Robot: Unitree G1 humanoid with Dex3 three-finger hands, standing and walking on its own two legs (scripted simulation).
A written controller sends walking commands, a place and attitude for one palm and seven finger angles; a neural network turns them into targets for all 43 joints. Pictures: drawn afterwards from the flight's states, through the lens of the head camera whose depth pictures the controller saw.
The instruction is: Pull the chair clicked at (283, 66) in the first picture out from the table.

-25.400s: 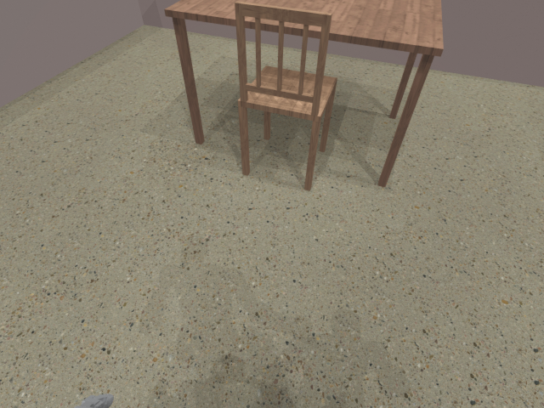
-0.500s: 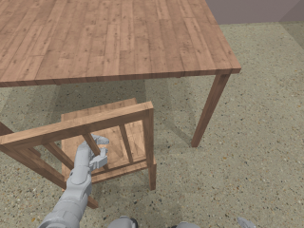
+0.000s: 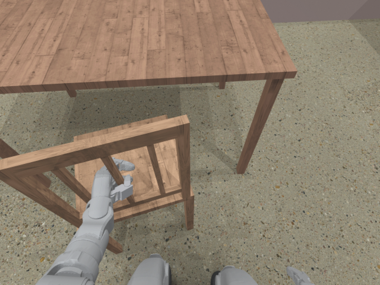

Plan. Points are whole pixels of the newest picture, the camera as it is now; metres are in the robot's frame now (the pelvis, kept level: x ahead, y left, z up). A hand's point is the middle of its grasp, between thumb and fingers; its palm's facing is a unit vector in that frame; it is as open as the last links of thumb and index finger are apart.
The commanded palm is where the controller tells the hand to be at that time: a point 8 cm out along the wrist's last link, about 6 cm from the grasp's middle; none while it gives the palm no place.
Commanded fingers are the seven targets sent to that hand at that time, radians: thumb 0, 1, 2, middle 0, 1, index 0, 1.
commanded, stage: step backward, pulling the chair out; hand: left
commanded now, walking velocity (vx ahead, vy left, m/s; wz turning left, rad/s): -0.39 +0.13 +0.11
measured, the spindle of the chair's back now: (120, 181) +0.36 +0.19 -0.07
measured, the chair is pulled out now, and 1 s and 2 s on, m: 0.17 0.29 0.53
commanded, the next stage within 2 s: stop walking, hand still on the chair in 1.82 s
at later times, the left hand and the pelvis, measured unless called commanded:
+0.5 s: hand (128, 198) +0.31 +0.15 -0.06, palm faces +0.10 -0.98 -0.19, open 5.0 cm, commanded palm +0.27 +0.21 -0.05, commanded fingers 0.00 0.90 0.90 -0.50 -1.45 -0.50 -1.45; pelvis -0.04 +0.00 +0.01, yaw +2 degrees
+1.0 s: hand (128, 240) +0.21 +0.14 -0.05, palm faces +0.13 -0.97 -0.21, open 5.0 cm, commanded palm +0.18 +0.19 -0.05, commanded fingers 0.00 0.90 0.90 -0.50 -1.45 -0.50 -1.45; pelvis -0.13 -0.02 +0.02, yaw -2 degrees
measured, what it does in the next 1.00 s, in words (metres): walks backwards: left foot, then right foot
